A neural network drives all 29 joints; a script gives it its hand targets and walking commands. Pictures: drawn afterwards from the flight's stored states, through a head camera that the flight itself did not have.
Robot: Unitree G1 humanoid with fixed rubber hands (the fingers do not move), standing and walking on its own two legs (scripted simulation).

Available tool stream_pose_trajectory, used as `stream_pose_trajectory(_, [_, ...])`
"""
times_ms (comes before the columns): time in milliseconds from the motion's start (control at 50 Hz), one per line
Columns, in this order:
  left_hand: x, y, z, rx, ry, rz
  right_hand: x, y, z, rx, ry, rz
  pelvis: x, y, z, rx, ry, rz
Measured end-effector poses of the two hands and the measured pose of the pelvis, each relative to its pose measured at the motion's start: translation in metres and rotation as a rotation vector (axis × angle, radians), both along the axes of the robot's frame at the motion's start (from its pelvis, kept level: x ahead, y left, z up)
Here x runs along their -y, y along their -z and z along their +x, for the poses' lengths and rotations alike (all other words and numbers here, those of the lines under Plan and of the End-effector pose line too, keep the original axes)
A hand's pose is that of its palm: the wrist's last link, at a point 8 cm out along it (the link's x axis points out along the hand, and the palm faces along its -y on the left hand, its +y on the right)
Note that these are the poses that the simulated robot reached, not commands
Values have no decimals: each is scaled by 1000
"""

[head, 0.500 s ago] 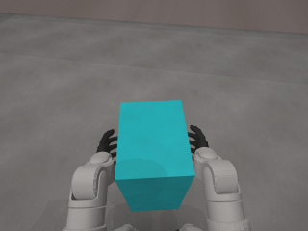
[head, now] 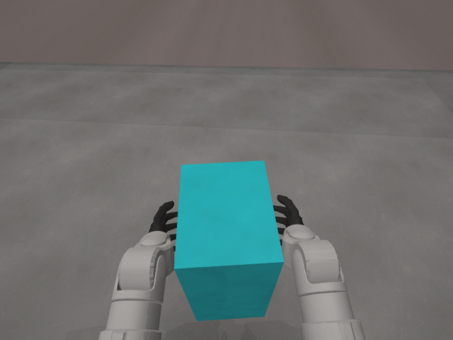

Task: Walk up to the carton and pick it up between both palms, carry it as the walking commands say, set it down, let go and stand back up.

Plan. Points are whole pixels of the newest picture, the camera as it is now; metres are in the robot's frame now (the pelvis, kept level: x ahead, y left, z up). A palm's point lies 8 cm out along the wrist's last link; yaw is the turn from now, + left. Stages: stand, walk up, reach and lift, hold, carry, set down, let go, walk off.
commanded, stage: carry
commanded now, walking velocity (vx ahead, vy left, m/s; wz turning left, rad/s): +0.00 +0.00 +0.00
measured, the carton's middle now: (227, 248) +0.30 +0.00 +0.00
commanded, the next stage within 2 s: hold in 1.66 s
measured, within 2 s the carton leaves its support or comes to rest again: neither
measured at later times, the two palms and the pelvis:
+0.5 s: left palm (159, 234) +0.31 +0.12 +0.05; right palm (285, 225) +0.32 -0.11 +0.05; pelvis +0.02 +0.01 +0.00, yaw +0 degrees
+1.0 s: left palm (144, 233) +0.32 +0.15 +0.04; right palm (267, 222) +0.33 -0.08 +0.04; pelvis +0.03 +0.03 +0.00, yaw +0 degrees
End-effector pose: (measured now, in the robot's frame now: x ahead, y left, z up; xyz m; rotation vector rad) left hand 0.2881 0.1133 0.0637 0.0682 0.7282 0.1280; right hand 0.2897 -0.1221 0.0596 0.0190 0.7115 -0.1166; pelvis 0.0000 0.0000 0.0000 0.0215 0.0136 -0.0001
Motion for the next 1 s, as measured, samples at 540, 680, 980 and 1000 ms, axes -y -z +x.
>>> stream_pose_trajectory(540, [-9,16,27,-10,10,-11,-9,10,28,-9,-1,-29,-9,-3,20,5,7,-10])
stream_pose_trajectory(680, [-18,20,31,-14,10,-12,-18,12,32,-10,-5,-35,-17,-2,24,9,7,-16])
stream_pose_trajectory(980, [-38,26,35,-21,0,-5,-38,17,41,-9,-18,-34,-33,0,29,21,8,-23])
stream_pose_trajectory(1000, [-39,26,35,-22,1,-4,-39,17,41,-9,-19,-33,-34,1,30,21,8,-24])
